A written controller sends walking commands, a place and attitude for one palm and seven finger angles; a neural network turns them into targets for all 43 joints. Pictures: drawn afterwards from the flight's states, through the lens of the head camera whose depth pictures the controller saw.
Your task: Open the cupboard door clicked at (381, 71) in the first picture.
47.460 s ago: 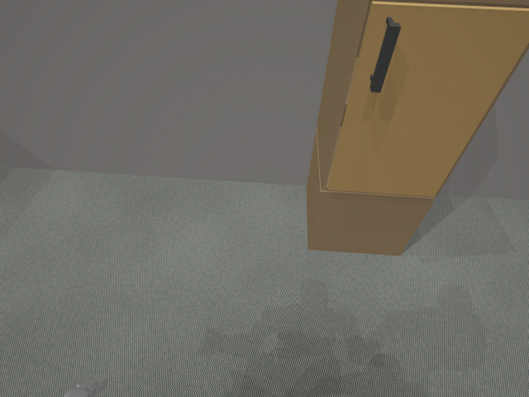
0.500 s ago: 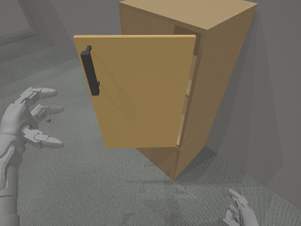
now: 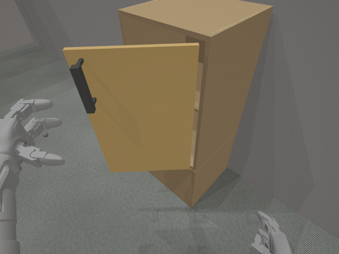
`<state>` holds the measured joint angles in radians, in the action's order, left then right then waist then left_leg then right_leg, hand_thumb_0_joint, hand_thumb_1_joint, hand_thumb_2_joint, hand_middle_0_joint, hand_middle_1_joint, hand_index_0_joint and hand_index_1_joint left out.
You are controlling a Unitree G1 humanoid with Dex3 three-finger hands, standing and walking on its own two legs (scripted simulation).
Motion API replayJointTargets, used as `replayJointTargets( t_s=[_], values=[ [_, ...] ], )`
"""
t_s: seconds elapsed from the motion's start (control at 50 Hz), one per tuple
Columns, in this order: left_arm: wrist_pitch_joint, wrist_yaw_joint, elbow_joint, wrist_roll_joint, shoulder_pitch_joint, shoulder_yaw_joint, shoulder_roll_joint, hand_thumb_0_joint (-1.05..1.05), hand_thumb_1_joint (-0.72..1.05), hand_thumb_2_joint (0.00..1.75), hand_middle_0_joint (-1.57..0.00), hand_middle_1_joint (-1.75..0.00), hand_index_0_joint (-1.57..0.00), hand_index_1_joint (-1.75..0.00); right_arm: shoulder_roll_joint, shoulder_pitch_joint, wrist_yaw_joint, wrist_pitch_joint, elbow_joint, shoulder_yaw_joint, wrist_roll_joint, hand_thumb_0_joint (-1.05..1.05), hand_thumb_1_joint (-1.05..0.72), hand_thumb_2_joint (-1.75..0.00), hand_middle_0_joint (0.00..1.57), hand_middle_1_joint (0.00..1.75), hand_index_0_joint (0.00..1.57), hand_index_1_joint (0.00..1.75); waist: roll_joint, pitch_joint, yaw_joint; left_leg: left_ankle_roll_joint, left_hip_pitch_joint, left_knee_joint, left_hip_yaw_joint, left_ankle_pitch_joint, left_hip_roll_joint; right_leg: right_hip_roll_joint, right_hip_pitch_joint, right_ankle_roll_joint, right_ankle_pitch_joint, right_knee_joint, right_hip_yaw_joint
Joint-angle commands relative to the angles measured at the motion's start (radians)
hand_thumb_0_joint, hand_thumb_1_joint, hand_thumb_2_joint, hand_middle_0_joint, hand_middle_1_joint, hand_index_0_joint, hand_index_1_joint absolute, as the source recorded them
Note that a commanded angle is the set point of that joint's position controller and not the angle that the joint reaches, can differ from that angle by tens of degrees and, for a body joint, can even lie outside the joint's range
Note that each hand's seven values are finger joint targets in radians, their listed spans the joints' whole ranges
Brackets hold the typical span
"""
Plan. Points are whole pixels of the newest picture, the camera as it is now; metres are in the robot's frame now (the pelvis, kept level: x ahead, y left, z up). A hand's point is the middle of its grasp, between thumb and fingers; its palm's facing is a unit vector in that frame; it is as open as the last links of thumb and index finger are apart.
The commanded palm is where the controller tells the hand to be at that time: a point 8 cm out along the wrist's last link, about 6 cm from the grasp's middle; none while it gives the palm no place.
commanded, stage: move the hooked fingers beside the handle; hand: left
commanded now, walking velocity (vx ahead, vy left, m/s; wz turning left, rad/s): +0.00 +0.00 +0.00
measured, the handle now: (85, 86) +0.52 +0.30 +0.15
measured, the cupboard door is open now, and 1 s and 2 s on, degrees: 45 45 45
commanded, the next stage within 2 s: none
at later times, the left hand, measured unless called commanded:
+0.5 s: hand (45, 117) +0.36 +0.33 +0.17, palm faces +0.17 -0.98 -0.03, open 14.0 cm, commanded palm +0.33 +0.38 +0.17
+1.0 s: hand (48, 106) +0.41 +0.35 +0.16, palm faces +0.13 -0.99 -0.01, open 14.0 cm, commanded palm +0.38 +0.40 +0.16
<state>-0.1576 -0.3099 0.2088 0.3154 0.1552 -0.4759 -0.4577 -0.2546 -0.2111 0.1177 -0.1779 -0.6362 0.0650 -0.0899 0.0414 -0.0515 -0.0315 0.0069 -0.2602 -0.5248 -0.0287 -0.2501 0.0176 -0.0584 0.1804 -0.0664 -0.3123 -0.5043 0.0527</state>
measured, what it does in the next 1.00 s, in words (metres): shifts its weight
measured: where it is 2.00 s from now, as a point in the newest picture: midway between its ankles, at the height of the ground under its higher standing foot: outside the picture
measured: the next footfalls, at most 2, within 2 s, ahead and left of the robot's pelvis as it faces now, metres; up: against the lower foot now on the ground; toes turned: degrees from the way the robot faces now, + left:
none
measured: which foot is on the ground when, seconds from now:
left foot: down 0.00-1.00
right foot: down 0.00-1.00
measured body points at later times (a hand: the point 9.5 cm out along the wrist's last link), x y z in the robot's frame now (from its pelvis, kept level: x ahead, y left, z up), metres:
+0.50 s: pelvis +0.00 +0.02 +0.00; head +0.01 +0.01 +0.45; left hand +0.35 +0.38 +0.17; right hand +0.11 -0.25 -0.10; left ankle +0.02 +0.12 -0.73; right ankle -0.03 -0.07 -0.73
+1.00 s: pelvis +0.01 +0.06 +0.00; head +0.04 +0.07 +0.45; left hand +0.40 +0.41 +0.16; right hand +0.12 -0.20 -0.10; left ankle +0.02 +0.12 -0.73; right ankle -0.02 -0.07 -0.73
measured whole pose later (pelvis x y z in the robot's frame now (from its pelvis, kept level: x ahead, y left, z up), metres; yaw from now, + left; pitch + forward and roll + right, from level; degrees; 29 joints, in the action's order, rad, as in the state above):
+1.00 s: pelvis +0.01 +0.06 +0.00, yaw -1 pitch +6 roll -2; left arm -0.01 -0.37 0.75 0.21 0.59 -0.46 -0.59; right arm -0.27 -0.33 0.10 -0.11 -0.62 0.05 -0.07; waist 0.02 -0.06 0.03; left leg 0.08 -0.41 -0.57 0.01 -0.27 0.06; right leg -0.01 0.31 0.00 -0.30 -0.51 0.02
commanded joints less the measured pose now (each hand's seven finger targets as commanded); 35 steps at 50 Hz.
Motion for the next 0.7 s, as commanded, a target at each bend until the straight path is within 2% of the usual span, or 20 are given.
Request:
replayJointTargets(
  t_s=[0.0,0.02,0.06,0.08,0.12,0.2,0.24,0.3,0.32,0.34,0.38,0.42,0.44,0.48,0.5,0.52,0.54,0.58,0.64,0.68],
  values=[
    [0.037,-0.018,-0.087,-0.007,0.367,-0.117,-0.364,0.00,-0.50,0.30,-0.30,-1.20,-0.30,-1.20,-0.130,0.096,0.014,-0.040,0.147,-0.048,-0.005,0.00,-0.90,-0.90,0.20,0.30,0.20,0.30,0.013,-0.116,0.019,0.042,0.061,0.016,0.000,0.161,0.004,0.082,0.038,0.090,0.338,0.092,-0.095],
    [0.042,-0.031,-0.087,-0.004,0.398,-0.089,-0.345,0.00,-0.50,0.30,-0.30,-1.20,-0.30,-1.20,-0.130,0.098,0.015,-0.037,0.152,-0.048,-0.007,0.00,-0.90,-0.90,0.20,0.30,0.20,0.30,0.010,-0.122,0.026,0.043,0.062,0.001,0.002,0.166,0.000,0.089,0.033,0.101,0.364,0.089,-0.118],
    [0.063,-0.055,-0.073,0.001,0.441,-0.090,-0.364,0.00,-0.50,0.30,-0.30,-1.20,-0.30,-1.20,-0.134,0.088,0.017,-0.038,0.153,-0.050,-0.007,0.00,-0.90,-0.90,0.20,0.30,0.20,0.30,0.031,-0.160,0.031,0.043,0.066,-0.008,-0.003,0.168,0.002,0.092,0.027,0.103,0.384,0.080,-0.125],
    [0.077,-0.062,-0.045,-0.001,0.463,-0.096,-0.384,0.00,-0.50,0.30,-0.30,-1.20,-0.30,-1.20,-0.136,0.079,0.020,-0.035,0.147,-0.050,-0.008,0.00,-0.90,-0.90,0.20,0.30,0.20,0.30,0.015,-0.162,0.037,0.043,0.060,-0.006,-0.005,0.163,0.002,0.085,0.031,0.098,0.364,0.079,-0.114],
    [0.112,-0.077,-0.040,0.007,0.518,-0.068,-0.368,0.00,-0.50,0.30,-0.30,-1.20,-0.30,-1.20,-0.137,0.071,0.023,-0.037,0.148,-0.052,-0.008,0.00,-0.90,-0.90,0.20,0.30,0.20,0.30,-0.002,-0.177,0.047,0.044,0.061,-0.016,-0.005,0.162,-0.001,0.085,0.035,0.100,0.360,0.076,-0.122],
    [0.133,-0.088,0.089,-0.001,0.536,-0.118,-0.437,0.00,-0.50,0.30,-0.30,-1.20,-0.30,-1.20,-0.148,0.045,0.026,-0.035,0.132,-0.056,-0.008,0.00,-0.90,-0.90,0.20,0.30,0.20,0.30,0.000,-0.182,0.041,0.044,0.026,-0.017,-0.006,0.134,0.001,0.088,0.045,0.098,0.323,0.074,-0.126],
    [0.131,-0.089,0.152,-0.008,0.571,-0.130,-0.467,0.00,-0.50,0.30,-0.30,-1.20,-0.30,-1.20,-0.155,0.032,0.023,-0.030,0.129,-0.056,-0.008,0.00,-0.90,-0.90,0.20,0.30,0.20,0.30,-0.028,-0.180,0.041,0.045,-0.007,-0.019,-0.008,0.124,-0.001,0.091,0.041,0.099,0.306,0.071,-0.133],
    [0.138,-0.092,0.187,-0.025,0.568,-0.159,-0.510,0.00,-0.50,0.30,-0.30,-1.20,-0.30,-1.20,-0.159,0.014,0.017,-0.026,0.138,-0.059,-0.006,0.00,-0.90,-0.90,0.20,0.30,0.20,0.30,0.032,-0.232,0.025,0.046,-0.002,-0.018,-0.003,0.158,0.002,0.090,0.016,0.090,0.349,0.053,-0.120],
    [0.141,-0.092,0.191,-0.026,0.559,-0.169,-0.524,0.00,-0.50,0.30,-0.30,-1.20,-0.30,-1.20,-0.159,0.009,0.014,-0.022,0.146,-0.061,-0.006,0.00,-0.90,-0.90,0.20,0.30,0.20,0.30,0.020,-0.242,0.018,0.046,-0.003,-0.023,-0.004,0.168,-0.001,0.087,0.007,0.091,0.363,0.048,-0.121],
    [0.152,-0.094,0.172,-0.032,0.593,-0.144,-0.508,0.00,-0.50,0.30,-0.30,-1.20,-0.30,-1.20,-0.157,0.009,0.013,-0.022,0.152,-0.060,-0.005,0.00,-0.90,-0.90,0.20,0.30,0.20,0.30,0.049,-0.252,0.025,0.048,0.012,-0.017,-0.001,0.176,0.000,0.080,0.016,0.083,0.362,0.044,-0.109],
    [0.174,-0.094,0.192,-0.034,0.583,-0.152,-0.514,0.00,-0.50,0.30,-0.30,-1.20,-0.30,-1.20,-0.159,-0.010,0.011,-0.024,0.153,-0.064,-0.003,0.00,-0.90,-0.90,0.20,0.30,0.20,0.30,0.058,-0.250,0.024,0.051,0.028,-0.014,-0.001,0.180,-0.001,0.064,0.040,0.072,0.335,0.044,-0.090],
    [0.193,-0.101,0.204,-0.027,0.588,-0.155,-0.517,0.00,-0.50,0.30,-0.30,-1.20,-0.30,-1.20,-0.166,-0.028,0.010,-0.020,0.151,-0.068,-0.002,0.00,-0.90,-0.90,0.20,0.30,0.20,0.30,0.023,-0.255,0.029,0.054,0.045,-0.017,-0.003,0.195,-0.006,0.052,0.050,0.065,0.330,0.043,-0.078],
    [0.196,-0.106,0.212,-0.025,0.598,-0.136,-0.493,0.00,-0.50,0.30,-0.30,-1.20,-0.30,-1.20,-0.167,-0.030,0.010,-0.020,0.153,-0.068,-0.001,0.00,-0.90,-0.90,0.20,0.30,0.20,0.30,0.026,-0.251,0.034,0.054,0.048,-0.011,-0.002,0.198,-0.005,0.049,0.063,0.063,0.332,0.039,-0.071],
    [0.198,-0.113,0.249,-0.025,0.601,-0.153,-0.511,0.00,-0.50,0.30,-0.30,-1.20,-0.30,-1.20,-0.173,-0.048,0.012,-0.020,0.146,-0.072,0.001,0.00,-0.90,-0.90,0.20,0.30,0.20,0.30,0.023,-0.243,0.035,0.054,0.055,-0.005,-0.008,0.192,-0.007,0.042,0.087,0.057,0.303,0.042,-0.060],
    [0.194,-0.118,0.266,-0.025,0.611,-0.135,-0.494,0.00,-0.50,0.30,-0.30,-1.20,-0.30,-1.20,-0.175,-0.049,0.012,-0.018,0.144,-0.071,-0.002,0.00,-0.90,-0.90,0.20,0.30,0.20,0.30,0.047,-0.220,0.042,0.054,0.058,-0.005,-0.006,0.183,-0.006,0.041,0.113,0.055,0.287,0.047,-0.060],
    [0.188,-0.122,0.295,-0.027,0.622,-0.140,-0.507,0.00,-0.50,0.30,-0.30,-1.20,-0.30,-1.20,-0.180,-0.063,0.010,-0.012,0.139,-0.072,-0.001,0.00,-0.90,-0.90,0.20,0.30,0.20,0.30,0.019,-0.215,0.043,0.053,0.051,-0.008,-0.008,0.188,-0.009,0.039,0.116,0.052,0.284,0.046,-0.055],
    [0.182,-0.123,0.317,-0.033,0.628,-0.150,-0.523,0.00,-0.50,0.30,-0.30,-1.20,-0.30,-1.20,-0.182,-0.065,0.011,-0.010,0.139,-0.073,-0.001,0.00,-0.90,-0.90,0.20,0.30,0.20,0.30,0.029,-0.204,0.041,0.053,0.042,-0.003,-0.010,0.174,-0.008,0.038,0.129,0.051,0.263,0.047,-0.052],
    [0.186,-0.119,0.293,-0.048,0.707,-0.099,-0.492,0.00,-0.50,0.30,-0.30,-1.20,-0.30,-1.20,-0.182,-0.071,0.012,-0.008,0.141,-0.072,0.000,0.00,-0.90,-0.90,0.20,0.30,0.20,0.30,0.068,-0.209,0.057,0.050,0.078,0.006,-0.025,0.177,-0.012,0.033,0.167,0.043,0.228,0.048,-0.038],
    [0.218,-0.101,0.235,-0.061,0.760,-0.105,-0.512,0.00,-0.50,0.30,-0.30,-1.20,-0.30,-1.20,-0.184,-0.084,0.009,-0.009,0.142,-0.075,0.010,0.00,-0.90,-0.90,0.20,0.30,0.20,0.30,0.122,-0.266,0.055,0.044,0.143,0.002,-0.048,0.223,-0.019,0.026,0.180,0.031,0.220,0.041,-0.030],
    [0.234,-0.095,0.250,-0.061,0.758,-0.089,-0.483,0.00,-0.50,0.30,-0.30,-1.20,-0.30,-1.20,-0.184,-0.101,0.009,-0.008,0.135,-0.076,0.015,0.00,-0.90,-0.90,0.20,0.30,0.20,0.30,0.112,-0.286,0.063,0.036,0.184,0.003,-0.065,0.261,-0.027,0.022,0.200,0.029,0.218,0.036,-0.020]
  ],
)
